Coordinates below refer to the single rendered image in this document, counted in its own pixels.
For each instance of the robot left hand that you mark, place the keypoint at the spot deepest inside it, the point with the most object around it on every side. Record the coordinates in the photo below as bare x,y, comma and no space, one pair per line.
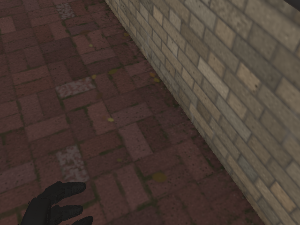
41,212

